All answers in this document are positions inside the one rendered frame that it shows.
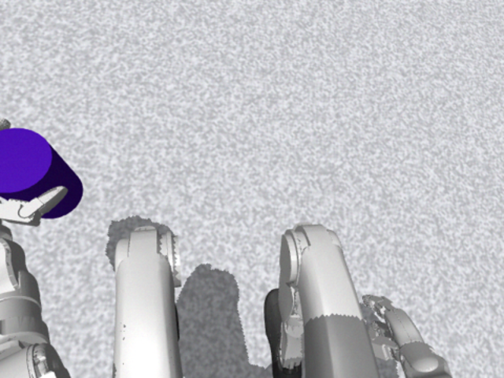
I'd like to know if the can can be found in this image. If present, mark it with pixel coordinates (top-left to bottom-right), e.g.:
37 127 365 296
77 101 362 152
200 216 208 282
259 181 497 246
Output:
0 128 83 219

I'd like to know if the left robot arm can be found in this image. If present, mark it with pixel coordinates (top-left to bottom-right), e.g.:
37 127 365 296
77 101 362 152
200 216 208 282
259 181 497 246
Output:
0 224 71 378

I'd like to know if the right robot foot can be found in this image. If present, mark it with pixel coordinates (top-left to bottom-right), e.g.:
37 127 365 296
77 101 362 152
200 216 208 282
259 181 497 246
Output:
264 288 302 378

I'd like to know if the right robot hand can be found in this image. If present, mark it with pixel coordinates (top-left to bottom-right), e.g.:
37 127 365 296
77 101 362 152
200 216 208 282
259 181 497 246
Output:
362 295 424 362

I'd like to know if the left robot hand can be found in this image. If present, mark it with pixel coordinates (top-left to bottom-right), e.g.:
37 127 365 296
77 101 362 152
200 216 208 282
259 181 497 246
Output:
0 118 68 227

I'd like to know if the right robot arm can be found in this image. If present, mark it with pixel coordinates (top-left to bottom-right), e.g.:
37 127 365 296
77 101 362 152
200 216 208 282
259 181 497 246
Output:
399 342 453 378

